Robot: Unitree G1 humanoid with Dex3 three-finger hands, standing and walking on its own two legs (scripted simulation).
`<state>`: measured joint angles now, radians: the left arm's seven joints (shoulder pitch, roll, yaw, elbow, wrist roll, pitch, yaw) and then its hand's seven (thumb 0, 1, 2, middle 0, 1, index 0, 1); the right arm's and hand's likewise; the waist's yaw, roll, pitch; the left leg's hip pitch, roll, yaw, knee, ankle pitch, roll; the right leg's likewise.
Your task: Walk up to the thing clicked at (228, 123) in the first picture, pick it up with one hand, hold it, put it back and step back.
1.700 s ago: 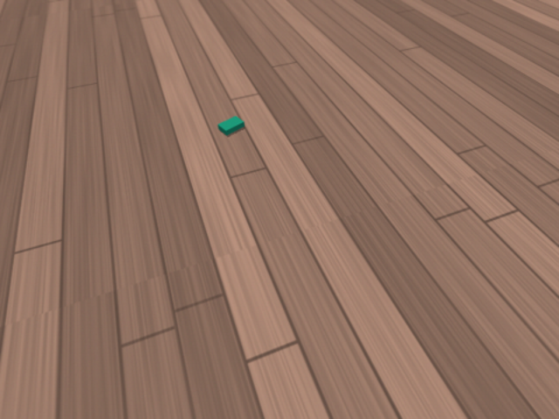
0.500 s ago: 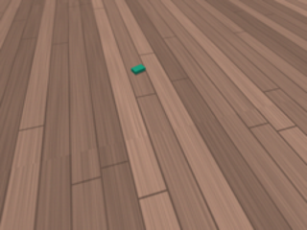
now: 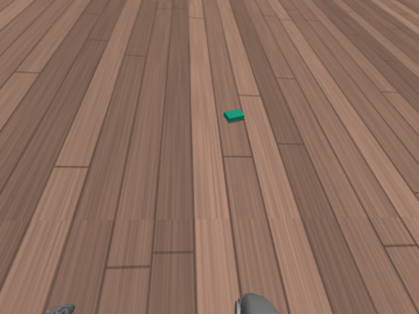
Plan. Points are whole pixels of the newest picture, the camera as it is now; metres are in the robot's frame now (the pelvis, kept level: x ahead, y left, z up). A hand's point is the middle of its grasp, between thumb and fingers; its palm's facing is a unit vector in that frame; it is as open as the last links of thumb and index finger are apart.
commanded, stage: walk up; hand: left
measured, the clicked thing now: (233, 115) +1.61 -0.30 -0.75
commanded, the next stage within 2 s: none
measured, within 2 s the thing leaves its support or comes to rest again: neither
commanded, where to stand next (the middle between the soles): +1.32 -0.63 m, yaw +24 degrees
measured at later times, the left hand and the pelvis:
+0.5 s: hand (144, 246) +0.30 +0.15 -0.14, palm faces +0.17 -0.92 -0.34, open 7.4 cm; pelvis +0.30 -0.13 +0.00, yaw +9 degrees
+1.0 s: hand (181, 160) +0.59 +0.08 -0.15, palm faces +0.15 -0.93 -0.32, open 7.4 cm; pelvis +0.54 -0.23 -0.02, yaw +13 degrees
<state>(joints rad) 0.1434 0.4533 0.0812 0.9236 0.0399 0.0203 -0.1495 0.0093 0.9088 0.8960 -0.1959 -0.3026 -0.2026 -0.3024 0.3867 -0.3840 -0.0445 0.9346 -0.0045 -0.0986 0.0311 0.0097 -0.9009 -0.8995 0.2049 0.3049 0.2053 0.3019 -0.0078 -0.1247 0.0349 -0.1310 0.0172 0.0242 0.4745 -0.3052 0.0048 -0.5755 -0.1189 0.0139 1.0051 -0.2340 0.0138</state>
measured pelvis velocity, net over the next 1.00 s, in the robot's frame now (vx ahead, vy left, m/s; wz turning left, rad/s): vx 0.54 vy -0.23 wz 0.22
